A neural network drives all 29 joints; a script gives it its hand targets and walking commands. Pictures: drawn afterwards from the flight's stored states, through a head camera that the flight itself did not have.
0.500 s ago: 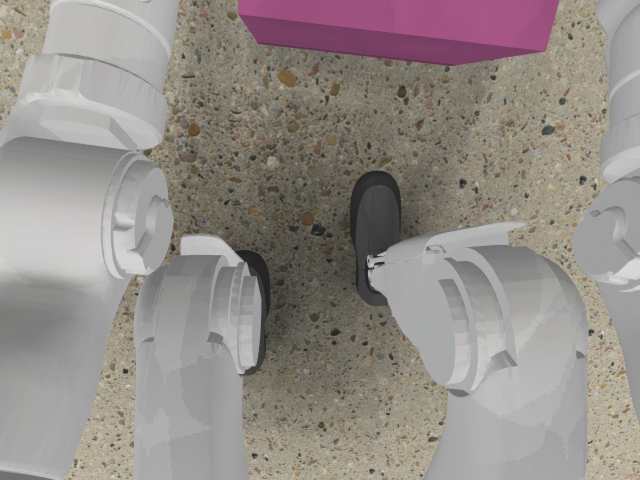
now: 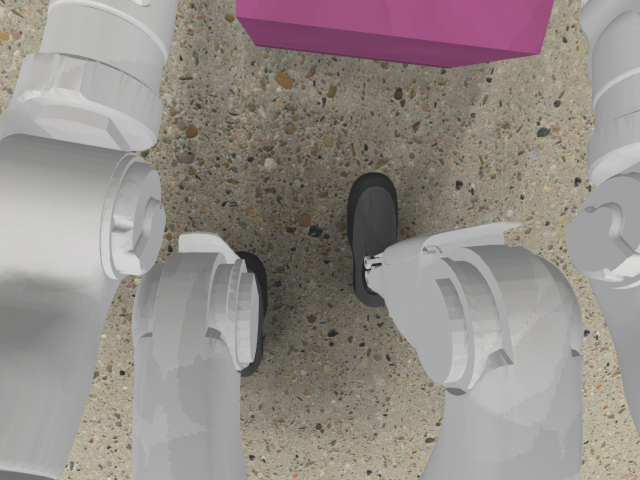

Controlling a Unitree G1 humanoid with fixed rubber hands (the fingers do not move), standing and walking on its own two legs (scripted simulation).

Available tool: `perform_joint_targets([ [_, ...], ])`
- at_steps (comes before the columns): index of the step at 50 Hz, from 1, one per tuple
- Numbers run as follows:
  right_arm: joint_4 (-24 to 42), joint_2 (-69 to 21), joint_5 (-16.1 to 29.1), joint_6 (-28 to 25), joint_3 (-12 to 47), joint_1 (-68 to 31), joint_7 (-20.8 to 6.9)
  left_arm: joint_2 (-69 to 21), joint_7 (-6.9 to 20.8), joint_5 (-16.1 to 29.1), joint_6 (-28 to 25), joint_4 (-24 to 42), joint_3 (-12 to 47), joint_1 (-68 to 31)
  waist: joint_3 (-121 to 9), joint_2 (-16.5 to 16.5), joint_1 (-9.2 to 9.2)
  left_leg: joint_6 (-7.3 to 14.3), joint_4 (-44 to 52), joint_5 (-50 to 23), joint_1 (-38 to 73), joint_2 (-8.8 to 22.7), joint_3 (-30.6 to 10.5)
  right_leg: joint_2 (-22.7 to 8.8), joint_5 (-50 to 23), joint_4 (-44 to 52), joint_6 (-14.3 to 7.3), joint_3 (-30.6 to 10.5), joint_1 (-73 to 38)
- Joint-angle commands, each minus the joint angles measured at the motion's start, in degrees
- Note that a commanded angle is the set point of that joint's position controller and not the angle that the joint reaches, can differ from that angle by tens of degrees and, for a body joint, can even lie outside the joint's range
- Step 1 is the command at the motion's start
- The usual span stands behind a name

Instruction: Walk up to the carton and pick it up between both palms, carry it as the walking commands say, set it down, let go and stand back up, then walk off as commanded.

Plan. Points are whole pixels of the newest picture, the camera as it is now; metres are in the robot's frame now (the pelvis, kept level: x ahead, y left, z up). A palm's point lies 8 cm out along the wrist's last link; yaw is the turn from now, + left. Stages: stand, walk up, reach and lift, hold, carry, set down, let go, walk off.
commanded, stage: set down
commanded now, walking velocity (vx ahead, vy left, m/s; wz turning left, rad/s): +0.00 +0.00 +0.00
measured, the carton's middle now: out of the picture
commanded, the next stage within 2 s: let go in 1.92 s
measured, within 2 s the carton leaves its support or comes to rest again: neither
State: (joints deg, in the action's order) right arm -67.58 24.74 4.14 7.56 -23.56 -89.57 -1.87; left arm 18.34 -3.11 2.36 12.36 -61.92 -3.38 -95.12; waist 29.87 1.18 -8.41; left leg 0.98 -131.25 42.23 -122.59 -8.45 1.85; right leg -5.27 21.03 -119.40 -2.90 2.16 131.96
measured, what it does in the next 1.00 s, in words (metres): stands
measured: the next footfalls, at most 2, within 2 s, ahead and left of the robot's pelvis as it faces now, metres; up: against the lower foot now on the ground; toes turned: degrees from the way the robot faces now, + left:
none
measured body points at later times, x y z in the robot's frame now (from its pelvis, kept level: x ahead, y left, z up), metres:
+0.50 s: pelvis +0.00 -0.01 +0.00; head +0.39 -0.04 +0.21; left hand +0.62 +0.06 -0.19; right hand +0.52 -0.32 -0.20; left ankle +0.08 +0.10 -0.33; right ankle +0.17 -0.12 -0.33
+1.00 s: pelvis +0.00 +0.00 +0.04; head +0.38 -0.05 +0.28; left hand +0.64 +0.06 -0.09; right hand +0.54 -0.34 -0.10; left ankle +0.08 +0.10 -0.33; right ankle +0.17 -0.12 -0.33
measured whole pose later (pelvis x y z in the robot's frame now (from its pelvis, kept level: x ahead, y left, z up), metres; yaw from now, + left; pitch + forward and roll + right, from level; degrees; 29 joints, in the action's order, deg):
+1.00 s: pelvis +0.00 +0.00 +0.04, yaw -1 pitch +41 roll +0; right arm -59.6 26.9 7.8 10.4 -21.9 -86.3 1.8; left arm 24.2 -4.9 7.7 15.2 -56.4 -2.0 -92.6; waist 18.3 2.9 -7.7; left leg 1.2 -121.1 40.4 -122.0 -5.8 1.8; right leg -2.6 19.5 -109.6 -2.4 1.9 131.4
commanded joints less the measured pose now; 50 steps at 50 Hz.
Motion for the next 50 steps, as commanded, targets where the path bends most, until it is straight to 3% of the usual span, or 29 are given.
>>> perform_joint_targets([
  [1,2.9,-2.0,1.1,-2.5,2.1,-16.6,-0.6,-3.9,0.9,2.8,-2.3,5.3,4.4,-18.6,-57.1,7.6,-4.94,-1.4,16.8,-11.5,10.4,4.1,-4.0,3.3,-13.2,0.6,1.0,-4.3,-45.7],
  [7,-1.5,5.4,1.9,-4.9,1.5,-15.2,3.6,3.6,-2.1,4.8,-3.2,3.1,6.5,-19.6,-60.5,8.0,-6.56,-2.3,16.5,-12.3,9.1,4.7,-4.3,3.0,-15.8,1.3,0.8,-5.0,-47.8],
  [16,-1.6,9.5,2.0,-6.4,1.3,-15.2,5.6,7.7,-2.6,5.2,-3.9,2.1,6.0,-19.8,-65.0,7.3,-6.61,-3.1,15.3,-13.1,4.5,4.8,-3.2,2.7,-20.7,1.2,0.8,-6.4,-53.3],
  [27,-0.7,12.6,3.8,-5.5,2.8,-14.8,4.5,10.7,-1.2,7.6,-3.8,1.5,6.6,-19.4,-64.8,7.2,-6.76,-2.7,15.4,-10.4,2.8,5.6,-2.4,2.0,-19.4,1.6,0.9,-6.6,-53.1],
  [38,7.4,15.4,6.1,-2.4,2.5,-15.2,4.5,12.4,-2.1,7.8,-1.0,10.4,5.8,-20.8,-82.8,7.6,-6.34,-2.3,19.2,-11.6,11.7,5.3,-2.0,2.5,-21.1,5.0,0.7,-4.4,-60.5],
  [43,10.5,14.9,4.5,-0.2,1.3,-12.9,4.3,12.1,-2.2,6.8,0.7,11.9,3.5,-18.2,-86.7,5.6,-5.67,-2.3,22.2,-10.9,11.3,4.7,-1.5,3.1,-20.6,7.7,0.8,-3.7,-63.9],
  [50,16.2,11.7,3.3,2.8,0.9,-9.8,3.3,11.9,-1.7,4.2,2.3,12.0,-1.4,-13.2,-89.0,1.7,-3.14,-1.9,27.3,-11.1,9.4,4.1,-0.9,4.2,-20.6,12.2,1.4,-3.2,-67.0],
])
